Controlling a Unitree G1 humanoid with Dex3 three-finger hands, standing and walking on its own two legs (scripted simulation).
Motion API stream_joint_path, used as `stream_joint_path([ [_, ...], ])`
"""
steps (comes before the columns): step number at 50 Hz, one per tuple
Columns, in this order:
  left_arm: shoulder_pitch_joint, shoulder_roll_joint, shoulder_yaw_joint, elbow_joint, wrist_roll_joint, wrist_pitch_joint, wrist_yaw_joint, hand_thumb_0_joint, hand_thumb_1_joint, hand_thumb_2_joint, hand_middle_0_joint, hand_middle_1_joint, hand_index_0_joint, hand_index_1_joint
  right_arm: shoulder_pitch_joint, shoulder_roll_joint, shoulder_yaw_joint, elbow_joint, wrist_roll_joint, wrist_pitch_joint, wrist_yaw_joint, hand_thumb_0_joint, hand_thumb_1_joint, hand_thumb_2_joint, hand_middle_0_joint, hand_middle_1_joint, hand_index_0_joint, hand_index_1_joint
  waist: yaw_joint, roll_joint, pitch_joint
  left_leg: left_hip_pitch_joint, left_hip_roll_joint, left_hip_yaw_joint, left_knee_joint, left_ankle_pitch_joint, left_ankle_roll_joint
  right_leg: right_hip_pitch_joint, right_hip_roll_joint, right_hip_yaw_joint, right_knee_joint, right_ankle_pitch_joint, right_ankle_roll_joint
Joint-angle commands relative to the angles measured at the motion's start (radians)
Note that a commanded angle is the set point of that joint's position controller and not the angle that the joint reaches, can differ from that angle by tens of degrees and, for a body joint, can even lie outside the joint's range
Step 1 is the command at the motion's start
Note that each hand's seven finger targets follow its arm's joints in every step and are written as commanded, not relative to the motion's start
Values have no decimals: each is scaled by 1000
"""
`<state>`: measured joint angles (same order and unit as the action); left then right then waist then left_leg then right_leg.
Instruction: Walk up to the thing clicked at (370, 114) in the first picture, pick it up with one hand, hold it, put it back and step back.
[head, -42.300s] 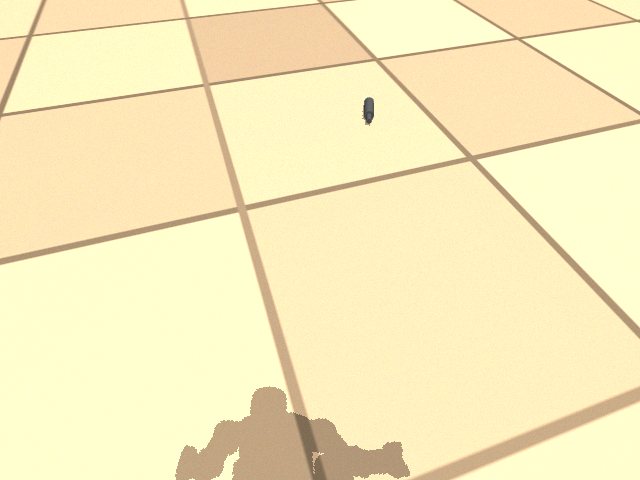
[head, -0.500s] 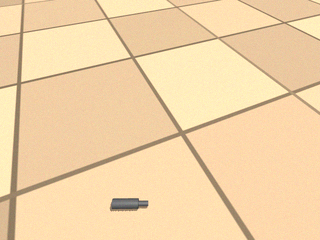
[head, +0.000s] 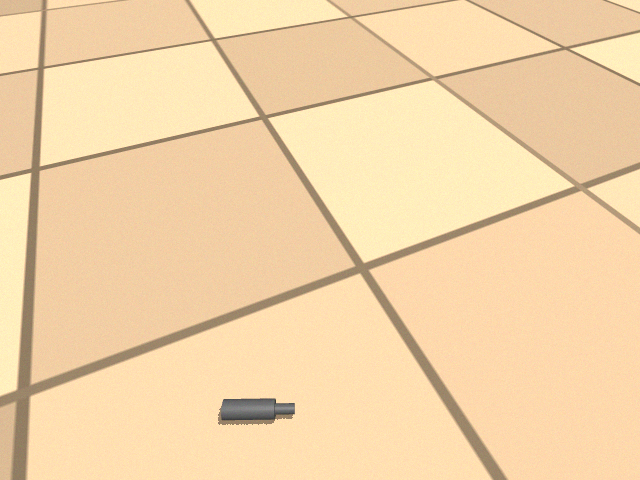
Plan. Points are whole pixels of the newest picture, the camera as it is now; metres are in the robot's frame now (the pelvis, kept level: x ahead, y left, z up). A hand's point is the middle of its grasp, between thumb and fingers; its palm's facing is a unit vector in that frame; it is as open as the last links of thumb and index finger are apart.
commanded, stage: stand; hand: left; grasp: from above
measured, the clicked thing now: (259, 409) +0.44 +0.18 -0.75
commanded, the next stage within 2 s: step back in 0.02 s
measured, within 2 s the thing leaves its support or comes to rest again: neither
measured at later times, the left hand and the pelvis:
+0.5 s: hand out of the picture +0.07 +0.31 -0.18, palm faces -0.07 -0.93 -0.37, open 7.4 cm; pelvis -0.08 +0.05 -0.02, yaw -2 degrees
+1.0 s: hand out of the picture -0.09 +0.28 -0.15, palm faces -0.07 -0.91 -0.41, open 7.4 cm; pelvis -0.20 +0.02 -0.02, yaw -5 degrees
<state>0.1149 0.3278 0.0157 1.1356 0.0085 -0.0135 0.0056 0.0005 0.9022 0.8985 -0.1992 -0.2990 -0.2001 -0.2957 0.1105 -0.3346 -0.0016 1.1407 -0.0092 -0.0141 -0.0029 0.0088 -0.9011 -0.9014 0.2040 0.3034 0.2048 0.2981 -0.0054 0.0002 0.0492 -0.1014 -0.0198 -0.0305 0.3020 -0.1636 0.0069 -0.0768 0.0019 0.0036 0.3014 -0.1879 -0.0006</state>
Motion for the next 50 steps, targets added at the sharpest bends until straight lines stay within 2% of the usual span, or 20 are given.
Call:
stream_joint_path([
  [1, -26, 296, 76, -89, -13, -11, 16, 0, 900, 900, -200, -300, -200, -300, -78, -261, -63, -84, -1, -2, -8, 0, -900, -900, 200, 300, 200, 300, 0, -15, 42, -57, 116, -108, 64, 248, 32, -101, -112, 117, 28, 290, -29],
  [4, -14, 286, 85, -137, -18, -5, 22, 0, 900, 900, -200, -300, -200, -300, -32, -241, -68, -118, 15, 14, -7, 0, -900, -900, 200, 300, 200, 300, -10, -19, -87, -55, 93, -76, 184, 310, 40, -43, -132, 120, 101, 403, -76],
  [7, -32, 299, 91, -194, -13, 8, 21, 0, 900, 900, -200, -300, -200, -300, -24, -240, -78, -154, 12, 29, -4, 0, -900, -900, 200, 300, 200, 300, -9, -53, -139, -53, 48, -46, 296, 208, 33, -91, -192, 179, 104, 395, -139],
  [12, -139, 330, 96, -288, 11, 25, 22, 0, 900, 900, -200, -300, -200, -300, 86, -226, -95, -184, 0, 52, 8, 0, -900, -900, 200, 300, 200, 300, -47, -188, -115, -63, -14, -33, 526, -248, 44, -256, -326, 250, 131, 334, -242],
  [14, -150, 309, 91, -307, 11, 34, 21, 0, 900, 900, -200, -300, -200, -300, 106, -235, -102, -192, -1, 45, 13, 0, -900, -900, 200, 300, 200, 300, -53, -134, -90, -51, 16, -35, 402, -21, 54, -279, -244, 182, 235, 272, -180],
  [15, -130, 283, 86, -312, 4, 42, 22, 0, 900, 900, -200, -300, -200, -300, 102, -263, -107, -205, -9, 38, 11, 0, -900, -900, 200, 300, 200, 300, -50, -5, -75, -101, 109, -142, 229, 224, 86, -256, -126, 107, 381, 157, -113],
  [16, -101, 236, 77, -319, -5, 50, 25, 0, 900, 900, -200, -300, -200, -300, 81, -324, -121, -224, -22, 27, 8, 0, -900, -900, 200, 300, 200, 300, -35, 162, -62, -65, 255, -330, 90, 471, 134, -333, 53, 43, 563, -89, -45],
  [17, -83, 226, 80, -317, -1, 57, 36, 0, 900, 900, -200, -300, -200, -300, 88, -363, -130, -229, -21, 19, 4, 0, -900, -900, 200, 300, 200, 300, -34, 183, -82, -31, 336, -414, 85, 656, 190, -377, 119, 128, 709, -445, -35],
  [18, -56, 231, 79, -310, 3, 62, 44, 0, 900, 900, -200, -300, -200, -300, 71, -378, -135, -245, -20, 18, -2, 0, -900, -900, 200, 300, 200, 300, -39, 180, -104, -59, 377, -474, 60, 587, 218, -381, 134, 208, 821, -490, -30],
  [21, 9, 253, 81, -284, -6, 64, 42, 0, 900, 900, -200, -300, -200, -300, -42, -293, -115, -290, -22, 15, -24, 0, -900, -900, 200, 300, 200, 300, 24, 104, -84, -46, 267, -268, 127, 501, 196, -417, 106, 226, 939, -360, -22],
  [28, 1, 240, 99, -352, 7, 51, 25, 0, 900, 900, -200, -300, -200, -300, 93, -281, -119, -307, -11, 10, -34, 0, -900, -900, 200, 300, 200, 300, -43, 119, -111, 148, 252, -220, 174, 532, 201, -428, 80, 164, 716, -336, 30],
  [33, 65, 234, 107, -342, 12, 51, 17, 0, 900, 900, -200, -300, -200, -300, 54, -308, -123, -346, -17, 12, -26, 0, -900, -900, 200, 300, 200, 300, -26, 149, -131, 35, 303, -246, 136, 345, 241, -305, 42, 89, 577, -326, 12],
  [38, 222, 221, 122, -284, 21, 45, 0, 0, 900, 900, -200, -300, -200, -300, -14, -311, -118, -355, -10, 28, -18, 0, -900, -900, 200, 300, 200, 300, 40, 148, -151, -188, 261, -206, 155, 81, 135, -49, 16, 28, 219, -116, -48],
  [39, 237, 247, 130, -289, 32, 40, 3, 0, 900, 900, -200, -300, -200, -300, -13, -284, -108, -349, -3, 33, -16, 0, -900, -900, 200, 300, 200, 300, 46, 70, -132, -275, 213, -173, 208, -37, 83, -28, -43, 132, 136, -131, -73],
  [40, 194, 310, 146, -319, 40, 32, 1, 0, 900, 900, -200, -300, -200, -300, 1, -242, -98, -359, 1, 34, -13, 0, -900, -900, 200, 300, 200, 300, 25, -139, -71, -427, 55, -90, 373, -267, 16, -45, -211, 410, 31, -158, -147],
  [41, 94, 397, 161, -361, 34, 34, -1, 0, 900, 900, -200, -300, -200, -300, -31, -234, -104, -354, 1, 39, -21, 0, -900, -900, 200, 300, 200, 300, 49, -282, -9, -370, -88, -27, 657, -437, -20, -276, -391, 560, -58, -137, -300],
  [42, 22, 374, 155, -401, 32, 26, 4, 0, 900, 900, -200, -300, -200, -300, -1, -258, -111, -339, -5, 46, -23, 0, -900, -900, 200, 300, 200, 300, 21, -214, 30, -335, -74, -114, 821, -424, -30, -365, -399, 548, -49, -76, -319],
  [44, -68, 287, 132, -415, 24, 21, 16, 0, 900, 900, -200, -300, -200, -300, 79, -245, -104, -303, 13, 42, -20, 0, -900, -900, 200, 300, 200, 300, -37, -105, 38, -321, -118, -144, 892, -300, -23, -325, -239, 286, 45, 201, -220],
  [45, -75, 288, 135, -422, 28, 23, 18, 0, 900, 900, -200, -300, -200, -300, 101, -245, -98, -301, 16, 37, -23, 0, -900, -900, 200, 300, 200, 300, -36, -139, 15, -322, -120, -125, 897, -285, -24, -297, -217, 238, 64, 227, -201],
  [50, 52, 255, 128, -429, 34, 35, 22, 0, 900, 900, -200, -300, -200, -300, 67, -238, -85, -336, 10, 28, -29, 0, -900, -900, 200, 300, 200, 300, 53, -161, -53, -394, -63, -59, 635, -370, -34, 11, -230, 236, 149, 309, -225],
])
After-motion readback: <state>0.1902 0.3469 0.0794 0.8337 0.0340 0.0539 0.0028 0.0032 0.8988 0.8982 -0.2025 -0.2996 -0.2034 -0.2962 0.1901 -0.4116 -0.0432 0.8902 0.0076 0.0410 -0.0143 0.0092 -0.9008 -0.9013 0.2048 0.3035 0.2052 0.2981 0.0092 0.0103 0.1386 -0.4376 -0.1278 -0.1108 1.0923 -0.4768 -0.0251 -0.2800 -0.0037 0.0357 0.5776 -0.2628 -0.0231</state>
